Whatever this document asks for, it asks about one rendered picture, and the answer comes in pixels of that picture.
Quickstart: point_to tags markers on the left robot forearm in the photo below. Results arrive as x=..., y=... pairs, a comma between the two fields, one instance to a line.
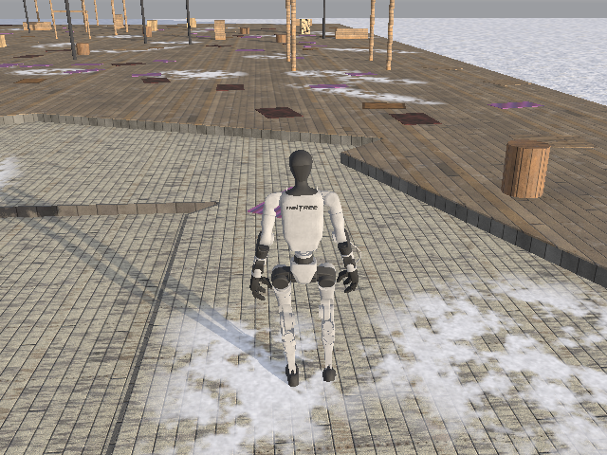
x=260, y=258

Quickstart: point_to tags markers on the robot right hand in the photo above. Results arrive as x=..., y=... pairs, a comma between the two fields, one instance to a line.
x=353, y=277

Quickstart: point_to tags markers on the right robot upper arm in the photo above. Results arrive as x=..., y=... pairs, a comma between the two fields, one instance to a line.
x=332, y=200

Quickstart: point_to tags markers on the humanoid robot torso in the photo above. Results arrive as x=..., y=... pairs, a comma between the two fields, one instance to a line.
x=302, y=220

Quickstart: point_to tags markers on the robot left hand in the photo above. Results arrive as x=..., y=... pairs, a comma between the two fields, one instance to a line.
x=255, y=286

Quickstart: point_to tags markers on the right robot forearm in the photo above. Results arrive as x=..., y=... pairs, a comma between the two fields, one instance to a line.
x=347, y=254

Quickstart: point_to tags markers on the left robot upper arm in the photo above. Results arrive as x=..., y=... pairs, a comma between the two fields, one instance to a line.
x=272, y=201

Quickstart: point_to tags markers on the robot right shin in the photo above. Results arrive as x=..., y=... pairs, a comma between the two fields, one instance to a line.
x=328, y=338

